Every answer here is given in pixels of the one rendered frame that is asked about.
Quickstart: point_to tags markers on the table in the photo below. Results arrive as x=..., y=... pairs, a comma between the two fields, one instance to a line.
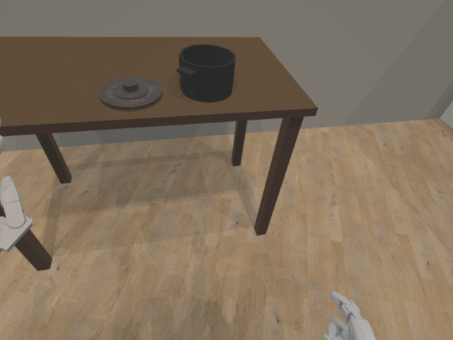
x=51, y=84

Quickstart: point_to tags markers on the robot left hand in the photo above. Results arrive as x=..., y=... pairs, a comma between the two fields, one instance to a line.
x=15, y=224

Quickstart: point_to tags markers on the pot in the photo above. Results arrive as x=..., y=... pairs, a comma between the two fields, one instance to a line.
x=206, y=72

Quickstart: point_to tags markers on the robot right hand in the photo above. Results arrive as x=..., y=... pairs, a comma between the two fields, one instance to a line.
x=357, y=328

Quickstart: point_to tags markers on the knob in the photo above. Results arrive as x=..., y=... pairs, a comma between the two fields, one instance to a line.
x=130, y=84

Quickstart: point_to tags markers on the lid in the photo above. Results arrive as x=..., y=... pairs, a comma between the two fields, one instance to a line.
x=147, y=93

